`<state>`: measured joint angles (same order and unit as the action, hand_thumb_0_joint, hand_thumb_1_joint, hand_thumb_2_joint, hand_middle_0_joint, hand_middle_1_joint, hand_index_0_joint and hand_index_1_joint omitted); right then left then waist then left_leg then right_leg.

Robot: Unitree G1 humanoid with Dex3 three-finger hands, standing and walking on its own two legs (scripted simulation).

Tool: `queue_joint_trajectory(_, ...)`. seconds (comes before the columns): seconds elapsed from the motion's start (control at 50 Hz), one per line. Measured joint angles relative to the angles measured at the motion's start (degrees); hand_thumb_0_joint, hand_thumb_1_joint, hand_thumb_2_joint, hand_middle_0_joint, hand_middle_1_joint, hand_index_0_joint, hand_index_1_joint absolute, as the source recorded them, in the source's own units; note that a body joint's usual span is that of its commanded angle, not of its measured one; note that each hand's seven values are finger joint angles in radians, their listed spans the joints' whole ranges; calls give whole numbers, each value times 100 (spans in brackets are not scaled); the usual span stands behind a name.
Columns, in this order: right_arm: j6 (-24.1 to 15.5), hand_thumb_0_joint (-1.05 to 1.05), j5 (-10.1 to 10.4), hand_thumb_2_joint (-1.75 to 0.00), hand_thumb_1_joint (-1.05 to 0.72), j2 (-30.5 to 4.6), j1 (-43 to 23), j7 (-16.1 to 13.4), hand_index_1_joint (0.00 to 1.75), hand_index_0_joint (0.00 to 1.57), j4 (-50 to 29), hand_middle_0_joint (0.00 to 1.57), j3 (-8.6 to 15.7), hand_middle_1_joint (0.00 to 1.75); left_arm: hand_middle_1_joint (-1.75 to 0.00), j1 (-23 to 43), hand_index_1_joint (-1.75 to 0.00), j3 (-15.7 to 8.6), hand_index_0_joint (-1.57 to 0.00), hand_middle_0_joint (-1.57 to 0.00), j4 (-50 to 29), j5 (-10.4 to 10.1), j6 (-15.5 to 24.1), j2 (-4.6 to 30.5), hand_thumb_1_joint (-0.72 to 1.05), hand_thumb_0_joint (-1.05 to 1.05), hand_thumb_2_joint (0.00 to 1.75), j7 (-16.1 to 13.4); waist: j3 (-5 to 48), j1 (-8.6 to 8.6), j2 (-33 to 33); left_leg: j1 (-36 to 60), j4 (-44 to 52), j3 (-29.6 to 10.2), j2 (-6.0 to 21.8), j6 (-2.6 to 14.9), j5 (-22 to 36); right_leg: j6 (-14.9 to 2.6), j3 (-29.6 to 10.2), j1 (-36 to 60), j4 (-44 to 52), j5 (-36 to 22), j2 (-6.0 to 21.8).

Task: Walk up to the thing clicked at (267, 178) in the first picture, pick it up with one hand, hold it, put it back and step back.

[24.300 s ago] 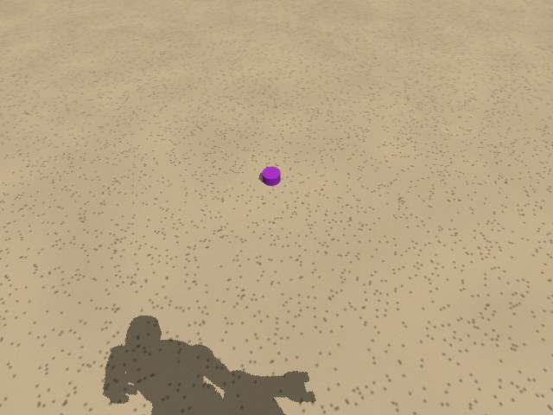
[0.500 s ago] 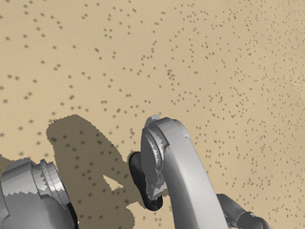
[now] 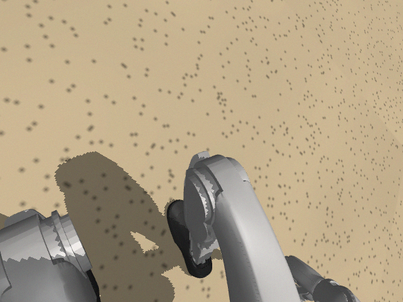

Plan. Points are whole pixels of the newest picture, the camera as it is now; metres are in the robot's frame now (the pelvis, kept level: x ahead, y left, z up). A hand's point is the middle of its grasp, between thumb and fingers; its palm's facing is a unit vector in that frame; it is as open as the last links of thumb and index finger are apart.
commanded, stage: open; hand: left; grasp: from above
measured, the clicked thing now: out of the picture +0.42 +0.34 -0.27
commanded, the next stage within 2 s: withdraw in 0.30 s
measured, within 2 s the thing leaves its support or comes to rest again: rests again in 0.76 s
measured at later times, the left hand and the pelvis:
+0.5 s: hand out of the picture +0.42 +0.33 -0.25, palm faces -0.44 -0.17 -0.88, open 13.8 cm; pelvis +0.00 +0.00 +0.00, yaw +0 degrees
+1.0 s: hand out of the picture +0.40 +0.36 -0.07, palm faces -0.49 -0.12 -0.87, open 14.1 cm; pelvis -0.01 -0.01 +0.06, yaw +7 degrees
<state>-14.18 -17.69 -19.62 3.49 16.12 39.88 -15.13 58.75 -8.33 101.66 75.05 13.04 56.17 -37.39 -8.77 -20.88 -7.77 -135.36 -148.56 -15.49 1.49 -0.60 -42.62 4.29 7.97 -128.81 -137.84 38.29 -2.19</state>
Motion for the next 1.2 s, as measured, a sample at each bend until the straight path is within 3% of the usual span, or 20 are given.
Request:
queue_joint_trajectory(0.16,7,0,30,-90,-90,15,19,-6,30,21,-42,20,-17,31,-107,-2,-104,14,-10,-8,-28,-57,47,50,-46,0,94,165,-17,11,14,8,23,9,-15,3,19,2,-3,23,17,2,15)
queue_joint_trajectory(0.34,58,0,28,-90,-89,30,40,-28,30,21,-54,20,-95,31,-107,-4,-104,90,-10,-8,-32,14,190,87,-45,0,94,137,-32,18,-11,32,37,-7,-9,-8,16,9,9,35,36,-9,8)
queue_joint_trajectory(0.56,49,0,31,-90,-90,6,108,-20,30,21,-71,20,-13,30,-105,-113,-102,-140,-9,-8,-279,101,78,12,-48,0,95,70,32,31,28,7,36,-4,-9,-18,17,-14,9,2,29,-13,8)
queue_joint_trajectory(0.66,126,0,182,-90,-90,51,272,38,30,21,23,20,256,30,-103,-477,-101,-155,-9,-8,-1261,-85,-99,-391,-52,0,95,273,362,237,213,-54,133,67,-19,-48,15,-78,-36,-90,55,22,48)
queue_joint_trajectory(0.74,315,0,409,-90,-90,142,366,83,30,21,124,20,607,30,-102,-699,-100,-74,-9,-9,-1948,-292,-362,-750,-52,0,96,635,763,452,452,-86,294,193,-29,-49,35,-98,-123,-152,116,67,103)
queue_joint_trajectory(0.88,852,0,939,-90,-91,282,360,-51,30,20,138,20,1129,30,-101,-767,-101,539,-8,-9,-2784,-818,-796,-1279,-52,0,99,1787,1269,873,811,227,900,566,-14,4,166,-109,-379,65,482,76,209)
queue_joint_trajectory(1.0,1153,0,1166,-90,-91,242,337,-412,30,20,-104,20,1206,30,-102,-673,-102,868,-8,-9,-2829,-1033,-624,-1457,-52,0,101,2684,1315,1006,925,671,1442,730,-18,19,340,-158,-469,453,903,-28,273)
queue_joint_trajectory(1.1,1264,0,1161,-90,-90,143,371,-726,30,20,-211,20,1115,30,-102,-595,-103,858,-8,-9,-2653,-903,-152,-1404,-52,0,102,2828,1223,962,813,797,1626,747,-25,1,480,-193,-468,559,1054,-153,287)
queue_joint_trajectory(1.2,1312,0,1045,-90,-90,53,417,-880,30,20,-129,20,969,30,-102,-343,-103,835,-8,-9,-2043,-500,268,-1210,-51,0,102,2391,1169,811,647,619,1472,709,-45,-10,559,-199,-450,400,917,-229,279)
